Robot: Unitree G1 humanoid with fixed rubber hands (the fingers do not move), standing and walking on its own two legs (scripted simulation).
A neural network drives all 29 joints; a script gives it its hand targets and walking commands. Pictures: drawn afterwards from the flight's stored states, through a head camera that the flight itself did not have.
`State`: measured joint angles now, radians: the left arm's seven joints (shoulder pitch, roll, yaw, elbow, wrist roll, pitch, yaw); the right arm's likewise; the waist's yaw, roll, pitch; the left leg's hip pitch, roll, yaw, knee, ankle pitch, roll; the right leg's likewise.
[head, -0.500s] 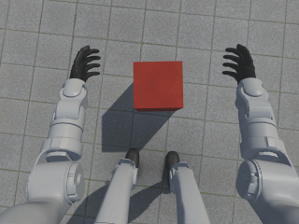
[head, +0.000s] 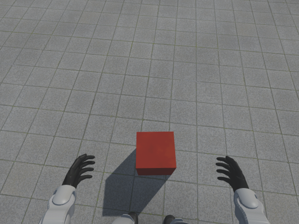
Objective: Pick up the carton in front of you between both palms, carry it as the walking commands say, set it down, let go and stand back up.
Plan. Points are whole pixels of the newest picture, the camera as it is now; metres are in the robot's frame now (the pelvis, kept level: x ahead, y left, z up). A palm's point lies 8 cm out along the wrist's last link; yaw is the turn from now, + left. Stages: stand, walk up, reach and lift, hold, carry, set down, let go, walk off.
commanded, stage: let go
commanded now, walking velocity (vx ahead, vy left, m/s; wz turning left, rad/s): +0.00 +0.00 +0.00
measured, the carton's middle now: (154, 154) +0.45 +0.00 -0.64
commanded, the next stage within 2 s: stand in 0.62 s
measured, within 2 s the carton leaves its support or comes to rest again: neither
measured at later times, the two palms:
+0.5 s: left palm (61, 202) +0.17 +0.23 -0.05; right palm (252, 214) +0.17 -0.23 -0.05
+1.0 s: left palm (40, 207) +0.16 +0.29 -0.08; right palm (273, 222) +0.16 -0.29 -0.06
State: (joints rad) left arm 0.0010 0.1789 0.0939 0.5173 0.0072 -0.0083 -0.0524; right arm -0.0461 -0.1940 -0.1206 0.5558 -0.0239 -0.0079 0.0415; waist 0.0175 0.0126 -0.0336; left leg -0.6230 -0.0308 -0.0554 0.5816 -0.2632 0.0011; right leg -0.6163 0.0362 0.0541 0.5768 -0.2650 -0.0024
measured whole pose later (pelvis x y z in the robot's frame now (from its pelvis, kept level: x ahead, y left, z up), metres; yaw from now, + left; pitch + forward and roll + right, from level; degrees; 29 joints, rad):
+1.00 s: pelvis +0.03 +0.01 +0.01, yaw +0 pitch +0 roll +0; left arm 0.18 0.34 0.04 0.72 0.04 0.02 0.02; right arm 0.18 -0.34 -0.05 0.73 -0.04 0.01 -0.02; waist 0.00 -0.01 0.01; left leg -0.18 -0.03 -0.05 0.50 -0.31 0.01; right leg -0.16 0.02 0.04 0.48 -0.31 0.00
